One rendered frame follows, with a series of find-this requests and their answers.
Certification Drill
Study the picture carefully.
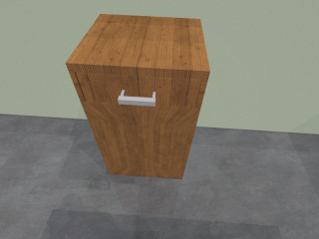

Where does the cabinet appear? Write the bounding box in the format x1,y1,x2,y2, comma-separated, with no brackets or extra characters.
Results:
65,14,210,179

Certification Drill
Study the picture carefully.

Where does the drawer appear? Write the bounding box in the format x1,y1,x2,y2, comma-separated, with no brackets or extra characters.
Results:
76,72,201,109

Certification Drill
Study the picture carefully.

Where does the handle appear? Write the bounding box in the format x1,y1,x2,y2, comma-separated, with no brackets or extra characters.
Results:
118,90,157,107

